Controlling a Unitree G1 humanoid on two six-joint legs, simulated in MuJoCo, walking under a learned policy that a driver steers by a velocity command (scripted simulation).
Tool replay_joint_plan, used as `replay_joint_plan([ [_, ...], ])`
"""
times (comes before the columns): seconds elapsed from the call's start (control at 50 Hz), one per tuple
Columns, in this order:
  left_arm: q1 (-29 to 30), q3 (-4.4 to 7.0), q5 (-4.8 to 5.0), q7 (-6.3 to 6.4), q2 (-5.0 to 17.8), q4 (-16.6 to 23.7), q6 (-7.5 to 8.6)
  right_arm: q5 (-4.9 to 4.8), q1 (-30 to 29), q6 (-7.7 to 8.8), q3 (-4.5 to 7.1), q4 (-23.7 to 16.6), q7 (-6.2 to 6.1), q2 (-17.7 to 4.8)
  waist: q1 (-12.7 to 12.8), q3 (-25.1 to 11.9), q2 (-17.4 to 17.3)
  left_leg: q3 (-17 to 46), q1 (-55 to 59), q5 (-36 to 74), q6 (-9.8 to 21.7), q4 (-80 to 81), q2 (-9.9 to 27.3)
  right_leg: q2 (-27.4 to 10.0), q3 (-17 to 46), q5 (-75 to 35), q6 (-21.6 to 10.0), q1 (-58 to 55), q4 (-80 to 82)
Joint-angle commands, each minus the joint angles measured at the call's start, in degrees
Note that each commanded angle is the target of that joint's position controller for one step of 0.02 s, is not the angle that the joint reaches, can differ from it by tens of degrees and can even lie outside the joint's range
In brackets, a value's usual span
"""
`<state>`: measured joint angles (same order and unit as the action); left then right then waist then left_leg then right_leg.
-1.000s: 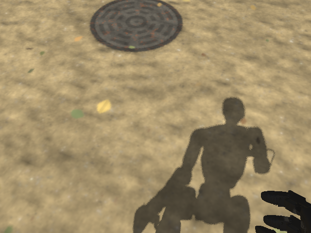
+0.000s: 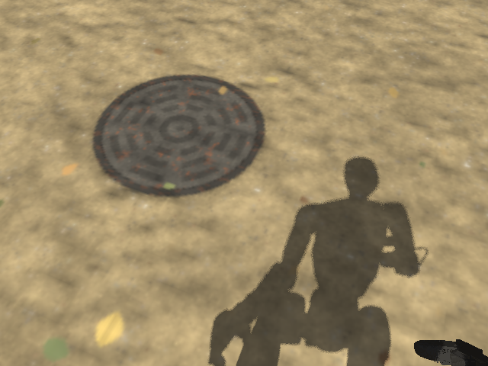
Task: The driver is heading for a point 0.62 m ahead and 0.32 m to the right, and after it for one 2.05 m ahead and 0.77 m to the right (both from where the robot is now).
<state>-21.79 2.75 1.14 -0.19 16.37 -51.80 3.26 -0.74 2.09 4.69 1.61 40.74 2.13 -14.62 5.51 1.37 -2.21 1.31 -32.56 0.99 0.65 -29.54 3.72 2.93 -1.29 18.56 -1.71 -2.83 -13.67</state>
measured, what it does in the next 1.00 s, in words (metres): walks ahead, turning right: left foot, then right foot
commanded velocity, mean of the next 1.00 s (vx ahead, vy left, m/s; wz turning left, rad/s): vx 0.15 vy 0.00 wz -0.50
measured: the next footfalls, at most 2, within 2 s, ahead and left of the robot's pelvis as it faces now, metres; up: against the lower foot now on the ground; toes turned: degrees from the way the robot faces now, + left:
left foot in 0.06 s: +0.21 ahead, +0.13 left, +0.00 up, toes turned +0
right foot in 0.52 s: +0.28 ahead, -0.13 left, +0.00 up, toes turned -19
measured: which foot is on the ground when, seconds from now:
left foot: up 0.00-0.04, down 0.06-0.52, up 0.54-0.94, down 0.96-1.00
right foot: down 0.00-0.06, up 0.08-0.50, down 0.52-0.96, up 0.98-1.00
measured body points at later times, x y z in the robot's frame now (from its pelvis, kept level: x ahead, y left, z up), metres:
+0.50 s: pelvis +0.19 +0.00 +0.00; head +0.22 -0.02 +0.44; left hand +0.42 +0.23 -0.09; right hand +0.23 -0.30 -0.13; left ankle +0.17 +0.13 -0.74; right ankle +0.25 -0.12 -0.73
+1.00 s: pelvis +0.24 +0.01 +0.00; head +0.27 +0.01 +0.45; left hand +0.54 +0.16 -0.09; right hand +0.20 -0.30 -0.10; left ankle +0.32 +0.11 -0.74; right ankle +0.23 -0.11 -0.72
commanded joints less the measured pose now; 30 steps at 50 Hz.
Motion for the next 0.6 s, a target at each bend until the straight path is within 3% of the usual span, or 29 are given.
replay_joint_plan([
  [0.02, 0.52, 2.79, 0.29, 0.73, 11.37, 1.96, -0.45, 0.08, 1.09, 1.62, 2.6, -3.48, 0.14, -7.82, -5.61, -0.35, 6.8, -0.95, 7.13, -4.51, 2.02, 3.2, -2.15, -16.55, 9.75, -34.22, -7.65, 0.44, -5.69],
  [0.04, 1.08, 2.31, -0.06, 0.73, 10.22, 2.26, -0.56, 0.27, 9.25, 1.72, 3.95, -1.04, -0.37, -10.33, -9.61, -5.95, 5.95, -1.68, 19.89, -3.28, 3.66, 3.72, -2.53, -13.36, 7.81, -38.01, -6.06, 3.83, -14.83],
  [0.06, 1.48, 1.01, -1.23, 0.7, 6.84, 3.96, -0.36, 1.27, 19.5, 1.59, 5.14, 0.65, -1.07, -14.17, -13.64, -15.24, 1.56, 6.96, 37.93, -1.93, 7.11, 0.34, 6.49, -9.55, 5.48, -26.15, -3.84, 14.82, -31.17],
  [0.08, -6.63, -0.93, -0.72, 0.48, -0.22, 4.81, 0.66, 1.89, 21.59, 0.94, 6.02, 1.55, -1.17, -18.31, -9.84, -23.27, -14.23, 31.38, 56.96, -5.72, 15.7, 4.5, 20.89, 0.08, 2.54, 9.32, 0.4, 36.86, -51.15],
  [0.1, -4.28, 0.48, 0.38, 0.52, 5.96, 3.75, 1.23, 1.64, 20.88, 0.73, 4.53, 0.63, -1.26, -12.39, -11.84, -23.05, -10.14, 35.28, 54.24, -3.9, 15.39, 8.28, 20.75, -1.43, 9.53, 16.04, 1.02, 41.13, -58.28],
  [0.12, 0.5, 1.72, 1.37, 0.71, 9.32, 5.39, 1.24, 1.63, 16.34, 0.71, 3.62, -0.07, -1.57, -9.97, -11.27, -14.55, -7.27, 24.81, 47.19, 5.93, 13.36, 8.03, 19.3, -3.5, 9.05, 13.16, 1.4, 43.67, -60.31],
  [0.16, 3.32, 2.24, 0.26, 1.37, 8.16, 5.84, 0.09, 1.51, 9.7, 0.65, 2.75, -0.03, -1.5, -6.63, -7.61, -7.5, -2.49, 11.5, 33.75, 21.33, 11.51, 8.99, 14.86, -7.16, 6.89, 8.3, 2.83, 40.33, -56.44],
  [0.18, 1.98, 2.49, 0.28, 1.44, 7.05, 5.78, -1.07, 1.78, 7.69, 0.82, 2.62, 0.16, -1.47, -6.01, -5.52, -6.28, -4.04, 7.45, 28.27, 22.06, 10.72, 10.72, 13.53, -8.52, 6.69, 6.53, 3.17, 36.29, -54.5],
  [0.24, 2.06, 2.17, 0.22, 1.58, 3.62, 7.53, -3.93, 2.06, 3.92, 1.12, 3.31, 1.04, -1.8, -7.54, -3.17, -3.41, -4.38, 0.8, 20.31, 22.41, 12.22, 15.46, 13.16, -8.58, 4.39, 2.4, 4.59, 33.16, -48.74],
  [0.28, 3.96, 1.99, -0.3, 1.29, 2.95, 9.31, -4.42, 1.82, 3.05, 0.73, 3.87, 1.71, -2.61, -8.96, -3.18, -3.58, -4.12, -3.03, 20.34, 21.64, 12.23, 16.41, 12.85, -9.04, 3.69, -3.65, 4.59, 32.57, -42.08],
  [0.34, 7.63, 2.03, -0.49, 0.02, 3.15, 11.25, -4.39, 1.26, 2.45, -0.44, 4.09, 2.37, -3.53, -9.81, -4.49, -4.69, -3.39, -7.95, 21.79, 18.92, 11.17, 16.16, 11.9, -8.43, 1.64, -12.46, 3.72, 29.1, -33.09],
  [0.4, 11.32, 2.58, -0.67, -1.13, 4.32, 13.76, -4.94, 0.29, 3.48, -1.66, 4.48, 3.52, -3.56, -11.1, -5.65, -4.25, -2.7, -8.87, 25.41, 15.46, 10.3, 13.52, 13.22, -7.8, 0.52, -11.73, 2.44, 28.68, -27.84],
  [0.44, 12.51, 3.19, -0.73, -1.64, 5.4, 15.3, -5.53, -0.56, 3.39, -2.46, 4.9, 3.93, -3.4, -12.16, -5.53, -3.54, -2.96, -8.42, 27.11, 13.41, 9.3, 10.23, 14.57, -7.18, -0.25, -7.7, 1.09, 28.44, -25.28],
  [0.48, 10.9, 3.83, -0.78, -1.8, 5.99, 15.72, -5.75, -1.41, 2.42, -3.14, 5.03, 4.1, -3.46, -12.14, -3.85, -3.68, -2.52, -9.54, 27.37, 12.89, 6.72, 3.78, 13.84, -5.27, -2.13, -9.24, -0.97, 24.41, -18.7],
  [0.5, 7.67, 4.79, -1.1, -1.24, 7.87, 15.04, -5.59, -1.24, 4.4, -3.34, 4.81, 4.89, -3.38, -10.83, -2.69, -5.45, 0.19, -11.33, 25.62, 12.65, 4.09, -3.85, 10.95, -3.37, -1.98, -15.47, -2.81, 17.88, -14.16],
  [0.52, 3.55, 6.8, -1.15, 0.12, 14.46, 14.96, -5.38, 0.56, 7.0, -3.3, 4.32, 4.61, -3.16, -9.11, -2.23, -8.45, 11.46, -14.29, 16.92, -0.26, -0.76, -18.69, 5.53, -10.86, 9.97, -41.64, -6.87, 7.39, -11.16],
  [0.54, 4.51, 6.97, -2.26, 0.73, 18.73, 16.66, -5.07, 2.85, 7.6, -3.36, 3.07, 2.28, -3.01, -6.17, -4.87, -11.87, 21.84, -10.8, -1.27, -40.93, -5.5, -36.71, -4.59, -24.06, 31.66, -53.22, -20.14, -2.61, -10.89],
  [0.56, 4.0, 5.79, -2.14, -0.13, 14.64, 17.01, -3.99, 1.76, 5.31, -3.5, 3.51, 2.81, -2.69, -8.29, -1.82, -17.85, 13.0, 1.23, -2.6, -42.16, -4.7, -43.03, -4.22, -24.36, 33.02, -45.28, -21.96, -1.91, -8.76],
  [0.58, 6.97, 5.31, -1.71, -0.39, 13.18, 17.35, -3.12, 0.09, 3.04, -3.66, 3.77, 2.09, -2.67, -9.23, -2.64, -13.77, 10.05, 2.16, -4.79, -37.78, -3.61, -43.72, -2.96, -21.85, 27.51, -39.58, -19.3, 1.26, -7.79],
  [0.6, 9.65, 5.04, -0.74, -0.1, 11.6, 17.3, -2.84, 0.25, 2.75, -3.79, 3.88, 2.66, -3.21, -8.91, -3.98, -10.73, 6.49, 2.54, -5.53, -33.02, -3.14, -40.69, -1.54, -18.57, 23.72, -31.95, -15.56, 4.39, -7.25],
])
